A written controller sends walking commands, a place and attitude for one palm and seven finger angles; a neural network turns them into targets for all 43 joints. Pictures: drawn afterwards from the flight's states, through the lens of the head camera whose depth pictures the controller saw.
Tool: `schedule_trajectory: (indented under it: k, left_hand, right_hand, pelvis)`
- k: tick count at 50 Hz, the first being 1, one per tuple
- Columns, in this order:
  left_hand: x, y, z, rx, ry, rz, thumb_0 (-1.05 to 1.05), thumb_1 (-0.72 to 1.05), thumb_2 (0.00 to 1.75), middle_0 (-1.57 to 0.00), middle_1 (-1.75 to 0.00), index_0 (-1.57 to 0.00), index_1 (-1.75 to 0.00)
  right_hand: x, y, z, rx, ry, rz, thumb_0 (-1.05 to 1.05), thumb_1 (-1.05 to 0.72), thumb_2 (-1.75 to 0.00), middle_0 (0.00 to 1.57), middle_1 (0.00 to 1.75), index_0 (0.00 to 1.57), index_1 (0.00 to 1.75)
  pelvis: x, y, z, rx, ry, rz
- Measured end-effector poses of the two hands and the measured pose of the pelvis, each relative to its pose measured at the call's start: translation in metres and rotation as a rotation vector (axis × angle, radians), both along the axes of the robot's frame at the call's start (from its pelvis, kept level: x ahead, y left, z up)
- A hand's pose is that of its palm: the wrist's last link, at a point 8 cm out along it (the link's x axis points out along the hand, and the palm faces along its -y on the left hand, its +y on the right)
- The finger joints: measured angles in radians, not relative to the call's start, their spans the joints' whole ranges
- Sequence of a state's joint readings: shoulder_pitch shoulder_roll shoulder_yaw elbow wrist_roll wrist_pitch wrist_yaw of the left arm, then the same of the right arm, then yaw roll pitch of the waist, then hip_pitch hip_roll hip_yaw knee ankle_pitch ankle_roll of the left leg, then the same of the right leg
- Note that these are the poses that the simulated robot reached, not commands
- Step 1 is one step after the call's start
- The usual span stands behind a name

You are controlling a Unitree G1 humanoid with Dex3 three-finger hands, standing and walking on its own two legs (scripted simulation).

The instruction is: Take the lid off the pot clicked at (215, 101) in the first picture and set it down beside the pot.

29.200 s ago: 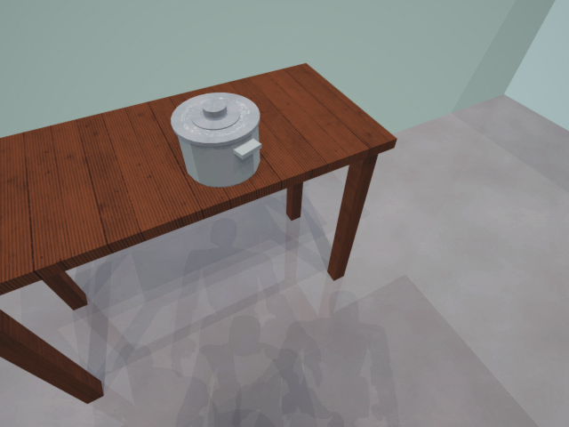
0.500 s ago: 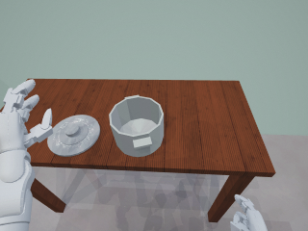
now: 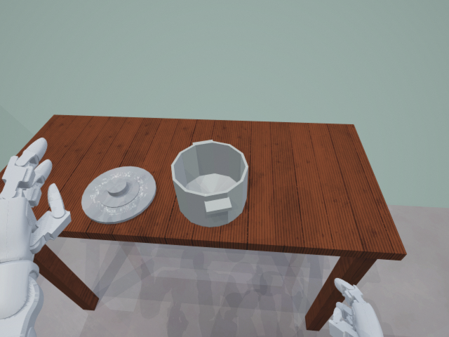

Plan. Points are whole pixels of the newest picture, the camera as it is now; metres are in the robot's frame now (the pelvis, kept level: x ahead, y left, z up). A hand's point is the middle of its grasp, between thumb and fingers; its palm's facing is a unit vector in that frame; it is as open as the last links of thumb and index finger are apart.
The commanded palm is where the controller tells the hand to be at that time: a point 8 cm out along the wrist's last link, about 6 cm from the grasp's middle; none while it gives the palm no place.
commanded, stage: draw the hand back to the body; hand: left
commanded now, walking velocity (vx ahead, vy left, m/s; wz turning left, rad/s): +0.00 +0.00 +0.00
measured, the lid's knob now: (117, 187) +0.44 +0.33 -0.03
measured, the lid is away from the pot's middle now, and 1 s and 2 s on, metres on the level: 0.24 0.24 0.24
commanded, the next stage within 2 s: step back with the hand held close in 0.46 s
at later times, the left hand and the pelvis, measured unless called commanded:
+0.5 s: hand (49, 249) +0.18 +0.25 +0.16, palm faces +0.43 -0.82 -0.37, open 7.4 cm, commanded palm +0.13 +0.29 +0.17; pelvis +0.00 +0.01 +0.00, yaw +0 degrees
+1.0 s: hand (43, 267) +0.16 +0.25 +0.15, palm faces +0.25 -0.83 -0.51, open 7.4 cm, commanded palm +0.10 +0.30 +0.17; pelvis -0.04 +0.02 -0.01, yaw -1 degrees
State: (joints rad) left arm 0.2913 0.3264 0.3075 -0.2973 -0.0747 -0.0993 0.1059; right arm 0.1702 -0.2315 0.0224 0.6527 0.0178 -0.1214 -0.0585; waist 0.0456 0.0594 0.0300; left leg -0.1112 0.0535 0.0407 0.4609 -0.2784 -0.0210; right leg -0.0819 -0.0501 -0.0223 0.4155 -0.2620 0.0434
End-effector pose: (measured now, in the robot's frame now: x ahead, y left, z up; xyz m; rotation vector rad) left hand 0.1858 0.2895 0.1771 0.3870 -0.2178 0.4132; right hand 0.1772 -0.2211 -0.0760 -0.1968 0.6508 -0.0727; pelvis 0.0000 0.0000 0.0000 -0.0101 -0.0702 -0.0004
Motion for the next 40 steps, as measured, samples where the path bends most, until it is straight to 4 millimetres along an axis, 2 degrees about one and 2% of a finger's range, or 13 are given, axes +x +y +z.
schedule_trajectory:
  k: [20, 29, 35, 40]
  left_hand:
    - [-0.048, -0.002, -0.003, 0.041, 0.056, 0.007, 0.02, 0.89, 0.89, -0.21, -0.30, -0.21, -0.30]
    - [-0.047, -0.002, -0.005, 0.034, 0.059, 0.020, 0.02, 0.89, 0.89, -0.21, -0.30, -0.21, -0.30]
    - [-0.035, 0.008, 0.015, 0.129, -0.025, -0.021, 0.02, 0.89, 0.89, -0.21, -0.30, -0.21, -0.30]
    - [-0.028, 0.002, -0.001, 0.130, 0.053, -0.122, 0.01, 0.89, 0.89, -0.21, -0.30, -0.20, -0.30]
  right_hand:
    - [0.008, 0.019, 0.007, 0.002, -0.055, 0.031, 0.01, -0.91, -0.90, 0.21, 0.30, 0.20, 0.30]
    - [0.013, 0.021, 0.008, 0.002, -0.062, 0.038, 0.01, -0.91, -0.90, 0.21, 0.30, 0.20, 0.30]
    - [0.006, 0.015, 0.006, -0.020, -0.005, 0.018, 0.01, -0.91, -0.90, 0.21, 0.30, 0.20, 0.30]
    - [-0.013, 0.006, 0.005, -0.033, 0.043, -0.058, 0.01, -0.91, -0.90, 0.21, 0.30, 0.20, 0.30]
  pelvis:
    - [-0.002, 0.008, -0.002, -0.006, -0.003, 0.005]
    - [0.000, 0.007, -0.002, -0.006, -0.002, 0.006]
    - [-0.006, 0.010, -0.003, -0.014, 0.032, -0.005]
    - [-0.013, 0.019, -0.005, -0.008, 0.062, -0.022]
